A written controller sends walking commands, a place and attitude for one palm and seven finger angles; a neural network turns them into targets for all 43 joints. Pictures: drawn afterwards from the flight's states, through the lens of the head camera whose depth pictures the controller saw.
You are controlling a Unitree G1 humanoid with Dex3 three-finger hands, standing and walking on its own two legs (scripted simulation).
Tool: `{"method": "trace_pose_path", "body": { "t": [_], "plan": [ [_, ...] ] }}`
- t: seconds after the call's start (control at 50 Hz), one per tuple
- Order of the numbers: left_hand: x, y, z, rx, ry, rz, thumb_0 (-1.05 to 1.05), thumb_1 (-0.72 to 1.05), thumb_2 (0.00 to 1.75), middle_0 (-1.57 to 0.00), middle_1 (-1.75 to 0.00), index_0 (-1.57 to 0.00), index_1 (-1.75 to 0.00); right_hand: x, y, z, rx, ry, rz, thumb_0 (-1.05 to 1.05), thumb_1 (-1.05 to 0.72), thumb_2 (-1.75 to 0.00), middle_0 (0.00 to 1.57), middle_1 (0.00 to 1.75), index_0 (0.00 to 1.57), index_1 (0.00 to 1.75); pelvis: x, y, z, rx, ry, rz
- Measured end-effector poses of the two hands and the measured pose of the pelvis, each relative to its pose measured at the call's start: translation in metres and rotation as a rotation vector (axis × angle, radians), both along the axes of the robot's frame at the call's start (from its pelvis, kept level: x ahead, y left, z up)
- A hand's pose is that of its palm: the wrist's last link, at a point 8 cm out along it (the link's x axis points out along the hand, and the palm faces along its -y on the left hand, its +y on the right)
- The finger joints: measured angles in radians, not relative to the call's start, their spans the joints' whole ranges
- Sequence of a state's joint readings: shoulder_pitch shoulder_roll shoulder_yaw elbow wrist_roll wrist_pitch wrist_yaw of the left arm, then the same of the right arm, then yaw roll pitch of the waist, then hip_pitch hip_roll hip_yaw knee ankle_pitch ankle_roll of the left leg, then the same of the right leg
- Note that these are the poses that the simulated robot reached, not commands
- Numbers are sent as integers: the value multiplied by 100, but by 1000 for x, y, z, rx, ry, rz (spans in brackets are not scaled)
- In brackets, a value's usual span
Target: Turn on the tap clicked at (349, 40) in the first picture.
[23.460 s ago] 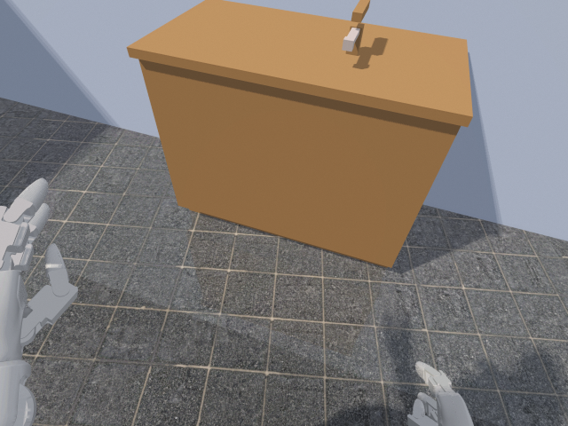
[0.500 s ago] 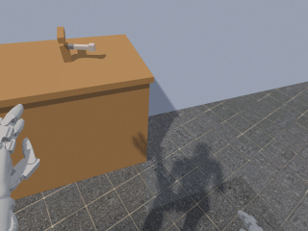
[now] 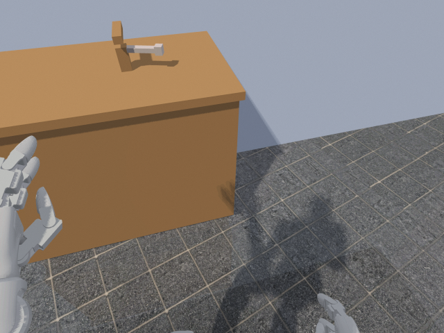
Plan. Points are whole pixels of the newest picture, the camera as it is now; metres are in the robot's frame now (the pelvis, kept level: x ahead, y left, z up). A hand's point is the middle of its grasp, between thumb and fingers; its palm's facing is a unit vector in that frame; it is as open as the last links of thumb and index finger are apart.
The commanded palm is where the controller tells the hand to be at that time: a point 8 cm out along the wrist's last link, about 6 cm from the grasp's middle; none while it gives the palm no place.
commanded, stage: stand and check the lever's angle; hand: left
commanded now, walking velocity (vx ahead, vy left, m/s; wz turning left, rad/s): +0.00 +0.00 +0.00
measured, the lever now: (159, 49) +0.90 +0.28 +0.11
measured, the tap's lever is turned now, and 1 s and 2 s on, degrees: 72 72 72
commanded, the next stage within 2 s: stand and wait in 0.26 s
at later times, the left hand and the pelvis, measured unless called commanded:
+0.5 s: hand (62, 206) +0.24 +0.25 +0.17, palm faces +0.38 -0.85 -0.36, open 7.4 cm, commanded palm +0.19 +0.29 +0.18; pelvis +0.03 +0.02 +0.01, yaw -1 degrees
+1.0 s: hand (39, 219) +0.22 +0.28 +0.16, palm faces +0.39 -0.86 -0.33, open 7.4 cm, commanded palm +0.17 +0.32 +0.18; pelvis +0.01 +0.04 +0.01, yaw -1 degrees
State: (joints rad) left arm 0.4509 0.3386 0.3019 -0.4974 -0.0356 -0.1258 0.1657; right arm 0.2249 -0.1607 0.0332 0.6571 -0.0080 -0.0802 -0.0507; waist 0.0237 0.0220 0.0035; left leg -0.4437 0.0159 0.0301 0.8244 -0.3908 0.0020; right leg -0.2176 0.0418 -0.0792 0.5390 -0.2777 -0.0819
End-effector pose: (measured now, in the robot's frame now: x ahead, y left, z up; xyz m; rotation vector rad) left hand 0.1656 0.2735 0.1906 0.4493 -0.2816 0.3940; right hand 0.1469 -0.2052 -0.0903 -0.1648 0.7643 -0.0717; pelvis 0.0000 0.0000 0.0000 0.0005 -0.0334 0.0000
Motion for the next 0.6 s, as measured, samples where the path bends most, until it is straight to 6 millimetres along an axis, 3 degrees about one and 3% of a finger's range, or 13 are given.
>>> {"method": "trace_pose_path", "body": {
  "t": [0.24, 0.42, 0.6],
  "plan": [
    [31, 13, -11, -50, 9, -13, 2, 89, 90, -21, -31, -21, -30, 27, -35, 21, -108, -53, -92, 2, -90, -90, 20, 30, 20, 30, 22, 10, 2, -7, -4, -9],
    [39, 16, -10, -26, 50, -42, 2, 89, 90, -21, -31, -21, -30, 45, -21, 34, -96, -97, -71, 1, -90, -90, 20, 30, 20, 30, 26, 15, 6, -15, 21, -20],
    [33, 24, -13, -50, 72, -22, 2, 89, 90, -21, -31, -21, -30, 44, 2, 29, -61, -76, -44, 1, -90, -90, 20, 30, 20, 30, 23, 22, 8, -19, 22, -20]
  ]
}}
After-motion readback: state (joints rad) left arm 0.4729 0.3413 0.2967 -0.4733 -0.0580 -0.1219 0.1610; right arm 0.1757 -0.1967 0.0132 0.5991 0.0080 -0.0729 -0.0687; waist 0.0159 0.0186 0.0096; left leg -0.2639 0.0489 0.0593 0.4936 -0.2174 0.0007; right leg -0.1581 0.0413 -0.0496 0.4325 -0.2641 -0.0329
